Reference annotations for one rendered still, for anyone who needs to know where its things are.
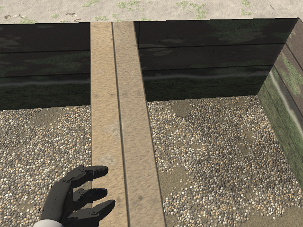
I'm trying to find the left robot hand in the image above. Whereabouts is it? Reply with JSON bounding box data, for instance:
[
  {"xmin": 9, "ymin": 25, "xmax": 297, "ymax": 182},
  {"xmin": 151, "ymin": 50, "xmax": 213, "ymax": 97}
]
[{"xmin": 39, "ymin": 165, "xmax": 116, "ymax": 227}]

